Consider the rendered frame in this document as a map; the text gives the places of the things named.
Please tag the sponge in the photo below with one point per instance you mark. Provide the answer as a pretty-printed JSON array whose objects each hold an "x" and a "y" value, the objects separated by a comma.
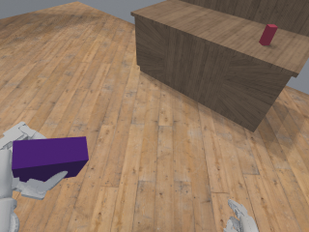
[{"x": 40, "y": 159}]

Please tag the robot right hand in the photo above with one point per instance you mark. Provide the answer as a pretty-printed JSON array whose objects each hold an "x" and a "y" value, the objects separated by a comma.
[{"x": 244, "y": 223}]

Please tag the table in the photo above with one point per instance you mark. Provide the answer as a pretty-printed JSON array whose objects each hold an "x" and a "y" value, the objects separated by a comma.
[{"x": 209, "y": 51}]

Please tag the robot left hand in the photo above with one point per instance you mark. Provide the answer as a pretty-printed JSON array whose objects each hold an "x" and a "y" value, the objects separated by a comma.
[{"x": 33, "y": 188}]

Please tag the robot left forearm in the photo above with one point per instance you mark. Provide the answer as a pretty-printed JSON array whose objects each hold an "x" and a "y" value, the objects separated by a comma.
[{"x": 9, "y": 221}]

